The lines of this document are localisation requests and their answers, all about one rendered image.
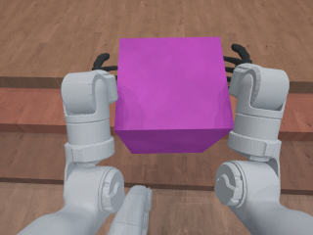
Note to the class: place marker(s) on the right robot hand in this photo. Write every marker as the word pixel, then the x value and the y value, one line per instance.
pixel 245 59

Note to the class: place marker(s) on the left robot hand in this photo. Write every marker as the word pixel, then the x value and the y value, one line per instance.
pixel 99 61

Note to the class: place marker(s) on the robot left upper arm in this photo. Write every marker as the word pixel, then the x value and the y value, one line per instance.
pixel 91 194

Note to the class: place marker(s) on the robot right forearm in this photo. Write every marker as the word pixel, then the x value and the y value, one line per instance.
pixel 261 98

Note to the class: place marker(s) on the robot left thigh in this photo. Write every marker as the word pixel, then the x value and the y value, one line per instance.
pixel 129 219

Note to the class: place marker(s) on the carton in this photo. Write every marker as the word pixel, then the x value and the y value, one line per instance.
pixel 173 94

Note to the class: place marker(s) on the robot right upper arm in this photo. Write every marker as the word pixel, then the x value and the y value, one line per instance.
pixel 252 192

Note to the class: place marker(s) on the robot left forearm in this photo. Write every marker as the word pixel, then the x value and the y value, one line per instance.
pixel 86 99

